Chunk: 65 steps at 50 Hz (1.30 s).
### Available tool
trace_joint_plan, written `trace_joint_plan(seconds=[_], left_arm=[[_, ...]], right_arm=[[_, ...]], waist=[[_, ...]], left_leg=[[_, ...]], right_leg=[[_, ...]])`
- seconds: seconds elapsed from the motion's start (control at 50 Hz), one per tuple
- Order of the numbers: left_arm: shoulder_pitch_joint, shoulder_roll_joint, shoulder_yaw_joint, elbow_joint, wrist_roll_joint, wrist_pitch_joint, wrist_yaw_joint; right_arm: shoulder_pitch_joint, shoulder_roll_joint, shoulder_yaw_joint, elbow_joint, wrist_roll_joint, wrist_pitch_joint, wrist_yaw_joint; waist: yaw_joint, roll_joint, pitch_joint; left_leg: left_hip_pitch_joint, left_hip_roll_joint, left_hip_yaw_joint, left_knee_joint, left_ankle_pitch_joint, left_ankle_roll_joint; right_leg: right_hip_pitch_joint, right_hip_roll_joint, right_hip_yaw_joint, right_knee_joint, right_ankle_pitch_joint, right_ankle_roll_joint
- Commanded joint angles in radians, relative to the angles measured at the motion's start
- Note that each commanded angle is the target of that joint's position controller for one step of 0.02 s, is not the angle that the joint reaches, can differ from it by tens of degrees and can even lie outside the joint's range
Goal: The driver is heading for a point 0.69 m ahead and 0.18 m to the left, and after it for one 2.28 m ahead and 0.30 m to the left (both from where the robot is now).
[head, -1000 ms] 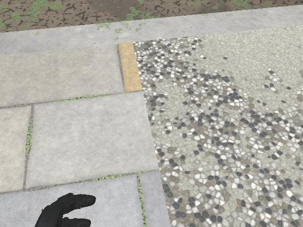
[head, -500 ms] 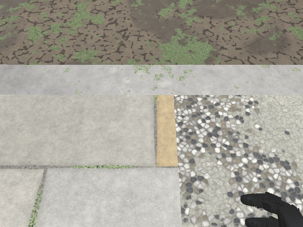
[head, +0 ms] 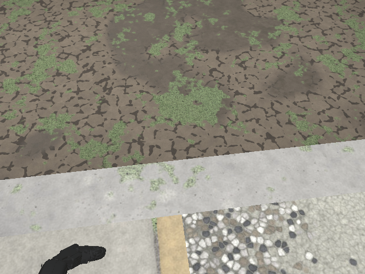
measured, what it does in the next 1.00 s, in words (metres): walks ahead, turning left: left foot, then right foot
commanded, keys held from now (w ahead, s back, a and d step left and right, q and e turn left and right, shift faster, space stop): w+shift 0.06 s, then w+q+shift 0.46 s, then q+shift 0.10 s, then e+shift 0.38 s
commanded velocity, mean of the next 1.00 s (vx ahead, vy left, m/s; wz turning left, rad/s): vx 0.72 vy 0.00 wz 0.32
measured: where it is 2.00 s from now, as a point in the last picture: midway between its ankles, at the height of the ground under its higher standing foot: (161, 231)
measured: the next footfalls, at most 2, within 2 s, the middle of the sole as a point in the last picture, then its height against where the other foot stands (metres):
left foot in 0.44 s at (159, 232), level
right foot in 0.76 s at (171, 179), level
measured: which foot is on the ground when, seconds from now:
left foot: down 0.00-0.00, up 0.02-0.42, down 0.44-0.76, up 0.78-1.00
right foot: down 0.00-0.44, up 0.46-0.74, down 0.76-1.00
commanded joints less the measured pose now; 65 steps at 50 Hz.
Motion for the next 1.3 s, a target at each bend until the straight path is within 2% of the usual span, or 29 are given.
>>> trace_joint_plan(seconds=[0.02, 0.04, 0.08, 0.16, 0.22, 0.34, 0.4, 0.42, 0.44, 0.46, 0.48, 0.5, 0.54, 0.6, 0.7, 0.74, 0.76, 0.78, 0.8, 0.84, 0.9, 0.94, 1.08, 1.12, 1.16, 1.2, 1.22, 1.26, 1.3], left_arm=[[0.554, 0.328, 0.119, 0.111, 0.018, 0.016, 0.023], [0.441, 0.248, 0.114, 0.103, 0.0, 0.013, 0.01], [0.36, 0.132, 0.09, 0.124, 0.003, -0.007, 0.005], [0.379, 0.097, 0.074, 0.171, -0.021, -0.04, 0.013], [0.413, 0.071, 0.061, 0.174, -0.018, -0.047, 0.005], [0.48, 0.157, 0.052, 0.165, -0.047, -0.059, 0.054], [0.371, 0.248, 0.077, 0.114, -0.024, 0.0, 0.096], [0.276, 0.271, 0.088, 0.078, -0.023, 0.019, 0.093], [0.197, 0.261, 0.102, 0.07, -0.047, 0.029, 0.084], [0.256, 0.07, 0.053, 0.0, -0.012, 0.012, 0.065], [0.312, 0.071, 0.04, -0.127, -0.045, -0.009, 0.056], [0.284, 0.132, 0.042, -0.106, -0.033, -0.03, 0.052], [0.243, 0.117, 0.039, -0.091, 0.004, -0.008, 0.058], [0.22, 0.076, 0.024, -0.133, 0.025, 0.072, 0.061], [0.397, 0.007, 0.014, -0.048, -0.035, 0.075, 0.062], [0.628, 0.092, 0.044, 0.018, -0.036, 0.061, 0.071], [0.837, 0.128, 0.061, 0.064, -0.059, 0.054, 0.071], [0.757, 0.172, 0.057, 0.069, -0.083, 0.054, 0.072], [0.604, 0.164, 0.041, 0.025, -0.069, 0.027, 0.058], [0.326, 0.098, 0.023, -0.082, -0.075, 0.005, 0.044], [0.384, 0.13, 0.045, -0.071, -0.045, 0.007, 0.044], [0.388, 0.138, 0.057, -0.078, -0.026, 0.026, 0.066], [0.365, 0.19, 0.108, -0.131, 0.013, 0.176, 0.065], [0.299, 0.181, 0.111, -0.163, -0.017, 0.199, 0.064], [0.339, 0.143, 0.109, -0.19, -0.045, 0.21, 0.058], [0.318, 0.204, 0.133, -0.168, 0.0, 0.203, 0.048], [0.307, 0.21, 0.138, -0.149, -0.012, 0.206, 0.041], [0.235, 0.213, 0.141, -0.168, -0.049, 0.214, 0.037], [0.298, 0.181, 0.121, -0.192, -0.077, 0.232, 0.083]], right_arm=[[0.087, -0.051, -0.007, -0.128, 0.051, -0.027, 0.014], [-0.062, -0.122, -0.016, -0.153, 0.038, -0.029, 0.001], [-0.185, -0.096, -0.007, -0.178, 0.025, -0.028, 0.008], [-0.168, -0.027, 0.008, -0.193, -0.006, 0.049, 0.046], [-0.331, -0.032, 0.01, -0.256, 0.001, 0.059, 0.047], [-0.437, -0.029, 0.024, -0.309, 0.01, 0.042, 0.048], [-0.111, -0.127, -0.023, -0.248, -0.003, 0.046, 0.037], [0.131, -0.172, -0.052, -0.182, 0.011, 0.054, 0.025], [0.179, -0.216, -0.086, -0.17, 0.053, 0.069, 0.006], [0.042, -0.269, -0.08, -0.179, 0.04, 0.08, -0.003], [-0.028, -0.32, -0.099, -0.243, 0.036, 0.09, -0.015], [-0.026, -0.232, -0.089, -0.249, 0.033, 0.094, -0.028], [-0.081, -0.13, -0.062, -0.244, 0.012, 0.081, -0.036], [-0.135, -0.156, -0.051, -0.278, 0.022, 0.056, -0.038], [-0.184, -0.137, -0.043, -0.285, 0.064, 0.076, -0.035], [-0.389, -0.175, -0.059, -0.358, 0.084, 0.055, -0.023], [-0.546, -0.21, -0.072, -0.375, 0.102, 0.054, -0.026], [-0.423, -0.081, -0.057, -0.384, 0.053, 0.077, -0.045], [-0.152, -0.047, -0.044, -0.381, 0.033, 0.096, -0.075], [-0.238, -0.104, -0.059, -0.383, -0.031, 0.153, -0.112], [-0.317, -0.06, -0.052, -0.416, -0.074, 0.192, -0.089], [-0.392, -0.015, -0.022, -0.428, -0.056, 0.187, -0.069], [-0.496, -0.021, 0.012, -0.465, -0.002, 0.191, -0.024], [-0.395, -0.017, 0.017, -0.419, -0.018, 0.16, -0.015], [-0.421, -0.133, -0.017, -0.413, -0.043, 0.155, -0.003], [-0.372, -0.066, -0.006, -0.43, -0.012, 0.136, -0.005], [-0.38, -0.045, -0.003, -0.428, -0.005, 0.13, -0.006], [-0.41, -0.058, 0.003, -0.453, 0.005, 0.113, -0.037], [-0.458, -0.048, 0.006, -0.437, -0.012, 0.131, -0.021]], waist=[[0.164, -0.317, -0.489], [0.161, -0.13, -0.324], [0.107, 0.051, -0.097], [0.009, -0.032, 0.022], [0.034, -0.037, 0.113], [0.035, -0.05, 0.092], [-0.152, -0.143, -0.11], [-0.274, -0.126, -0.204], [-0.325, 0.054, -0.204], [-0.082, 0.237, -0.11], [-0.049, 0.276, -0.365], [-0.05, 0.043, -0.28], [0.053, -0.135, -0.073], [0.13, -0.084, -0.027], [0.137, 0.094, -0.164], [0.298, 0.032, -0.148], [0.475, -0.034, -0.159], [0.32, -0.346, -0.086], [0.07, -0.239, -0.088], [-0.053, 0.002, 0.023], [-0.033, -0.031, -0.114], [-0.019, 0.018, -0.184], [0.054, -0.172, -0.172], [0.025, -0.119, -0.183], [0.077, 0.291, -0.196], [0.062, 0.152, -0.174], [0.086, 0.059, -0.165], [0.095, 0.091, -0.122], [0.149, 0.041, -0.059]], left_leg=[[-0.827, -0.079, -0.135, 1.07, -0.047, 0.032], [-0.946, 0.02, -0.169, 1.066, 0.056, 0.062], [-0.91, 0.096, -0.158, 0.923, 0.161, 0.058], [-0.855, 0.16, -0.159, 0.805, 0.183, 0.017], [-0.924, 0.154, -0.1, 0.63, 0.373, 0.013], [-0.736, 0.024, 0.134, 0.272, 0.62, 0.104], [-0.402, -0.079, 0.139, 0.28, 0.385, 0.157], [-0.163, -0.055, 0.046, 0.229, 0.342, 0.199], [-0.006, -0.005, -0.115, 0.039, 0.354, 0.238], [0.022, 0.092, -0.328, 0.203, 0.886, 0.244], [0.246, 0.288, -0.743, 0.022, 0.809, 0.466], [0.128, 0.312, -0.813, -0.117, 0.542, 0.446], [-0.243, 0.225, -0.659, -0.07, 0.519, 0.367], [-0.711, 0.037, -0.405, -0.054, 0.815, 0.259], [-0.733, -0.07, -0.198, 0.132, 1.275, 0.054], [-0.866, -0.09, -0.139, 0.375, 1.197, -0.016], [-0.922, -0.175, -0.054, 0.879, 0.844, -0.095], [-1.005, -0.336, -0.15, 1.205, -0.181, -0.112], [-1.027, -0.261, -0.378, 1.173, -0.112, -0.07], [-0.993, -0.135, -0.213, 1.081, 0.0, -0.081], [-0.879, -0.043, -0.152, 0.871, 0.079, -0.121], [-0.765, -0.021, -0.154, 0.67, 0.21, -0.111], [-0.598, -0.088, -0.174, 0.269, -0.081, -0.098], [-0.416, -0.048, -0.198, 0.074, 0.096, -0.05], [-0.246, 0.22, -0.414, 0.002, 0.718, 0.13], [-0.354, 0.404, -0.521, -0.012, 1.04, 0.281], [-0.385, 0.371, -0.449, -0.024, 1.025, 0.276], [-0.399, 0.305, -0.335, -0.096, 0.873, 0.241], [-0.463, 0.249, -0.295, -0.163, 0.496, 0.205]], right_leg=[[1.051, -0.44, 0.96, -0.221, -0.528, -0.221], [0.947, -0.369, 0.849, -0.264, -0.524, -0.176], [0.617, -0.303, 0.545, -0.309, -0.308, -0.117], [0.341, -0.24, 0.268, -0.425, -0.258, -0.038], [0.297, -0.17, 0.049, -0.447, 0.038, 0.008], [0.483, -0.189, -0.146, -0.335, 0.786, 0.111], [0.543, -0.25, -0.142, 0.145, 1.173, 0.122], [0.432, -0.247, -0.109, 0.462, 1.082, 0.117], [0.247, -0.041, -0.109, 0.937, 0.327, 0.138], [-0.096, 0.034, 0.009, 1.179, -0.449, 0.149], [-0.316, 0.055, 0.189, 1.218, -0.427, 0.18], [-0.369, -0.016, 0.227, 1.104, -0.36, 0.173], [-0.289, -0.078, 0.216, 0.932, -0.354, 0.178], [0.048, -0.065, 0.099, 0.588, -0.313, 0.204], [0.433, 0.089, -0.058, 0.469, 0.177, 0.154], [0.686, 0.141, -0.119, 0.301, 0.225, 0.14], [0.764, 0.019, 0.01, 0.131, 0.301, 0.033], [0.639, -0.209, 0.436, 0.062, 1.06, -0.092], [0.532, -0.323, 0.657, 0.043, 1.182, -0.127], [0.192, -0.258, 0.606, -0.018, 0.972, -0.202], [0.134, -0.186, 0.644, 0.003, 1.095, -0.197], [0.126, -0.122, 0.624, 0.014, 0.795, -0.134], [0.284, -0.002, 0.697, -0.041, 0.275, -0.04], [0.238, 0.01, 0.712, 0.026, 0.122, -0.002], [-0.069, 0.218, 0.362, 0.338, -0.636, 0.112], [-0.107, 0.145, 0.276, 0.795, -0.651, 0.15], [-0.094, 0.106, 0.273, 0.872, -0.564, 0.161], [-0.13, 0.075, 0.22, 0.938, -0.489, 0.199], [-0.072, 0.028, 0.251, 0.899, -0.467, 0.205]])
Velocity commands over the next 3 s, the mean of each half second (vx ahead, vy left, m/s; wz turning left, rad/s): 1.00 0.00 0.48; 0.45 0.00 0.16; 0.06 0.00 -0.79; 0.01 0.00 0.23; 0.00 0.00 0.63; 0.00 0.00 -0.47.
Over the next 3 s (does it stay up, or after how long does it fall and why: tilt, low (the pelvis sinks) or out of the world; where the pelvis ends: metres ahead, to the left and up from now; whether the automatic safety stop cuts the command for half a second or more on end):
stays up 0.53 0.07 0.03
